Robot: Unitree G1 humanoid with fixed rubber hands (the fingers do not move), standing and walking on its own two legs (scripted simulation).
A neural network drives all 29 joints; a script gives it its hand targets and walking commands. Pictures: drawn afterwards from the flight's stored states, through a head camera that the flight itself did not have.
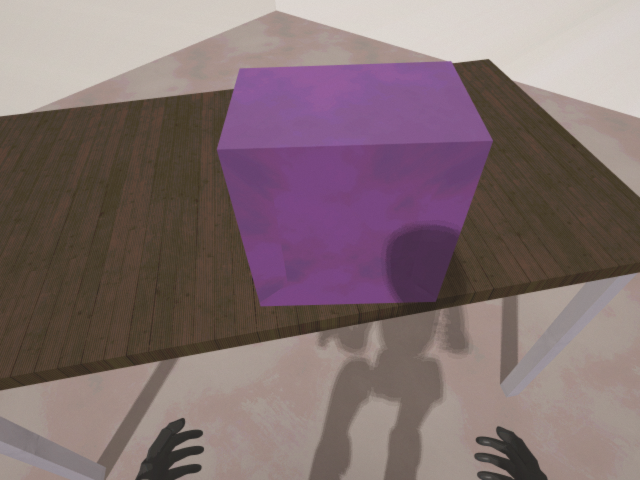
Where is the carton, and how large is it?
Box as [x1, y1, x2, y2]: [217, 61, 492, 305]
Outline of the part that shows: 450,61 239,69 218,143 217,151 260,305 435,301 492,142 484,124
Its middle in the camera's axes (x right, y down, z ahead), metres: +0.03 -0.06 +0.55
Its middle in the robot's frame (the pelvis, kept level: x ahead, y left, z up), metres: +0.47 +0.00 +0.10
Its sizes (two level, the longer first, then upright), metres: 0.272 0.176 0.292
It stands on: a table, 0.74 m high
